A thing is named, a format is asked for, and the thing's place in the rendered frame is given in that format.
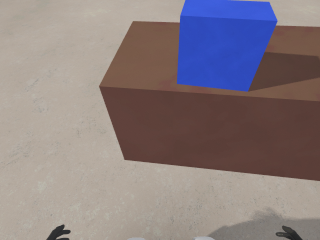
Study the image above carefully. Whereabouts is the robot left hand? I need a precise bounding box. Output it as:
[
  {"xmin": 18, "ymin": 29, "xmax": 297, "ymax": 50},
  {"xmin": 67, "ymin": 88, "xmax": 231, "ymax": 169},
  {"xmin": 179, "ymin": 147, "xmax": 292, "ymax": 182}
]
[{"xmin": 46, "ymin": 224, "xmax": 71, "ymax": 240}]

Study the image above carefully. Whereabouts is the pedestal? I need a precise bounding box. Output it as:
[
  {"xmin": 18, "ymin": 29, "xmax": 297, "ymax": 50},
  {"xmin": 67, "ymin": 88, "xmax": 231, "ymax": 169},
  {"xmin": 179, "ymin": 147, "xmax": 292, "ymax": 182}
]
[{"xmin": 99, "ymin": 21, "xmax": 320, "ymax": 181}]

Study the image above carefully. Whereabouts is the carton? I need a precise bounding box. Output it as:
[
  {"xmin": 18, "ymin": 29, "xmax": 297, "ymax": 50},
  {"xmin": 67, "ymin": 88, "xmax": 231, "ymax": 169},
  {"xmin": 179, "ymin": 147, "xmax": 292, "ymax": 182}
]
[{"xmin": 177, "ymin": 0, "xmax": 278, "ymax": 92}]

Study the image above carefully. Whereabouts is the robot right hand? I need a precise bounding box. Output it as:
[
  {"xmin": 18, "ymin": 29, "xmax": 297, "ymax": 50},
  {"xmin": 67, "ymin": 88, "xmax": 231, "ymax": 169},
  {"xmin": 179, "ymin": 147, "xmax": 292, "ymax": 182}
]
[{"xmin": 275, "ymin": 225, "xmax": 303, "ymax": 240}]

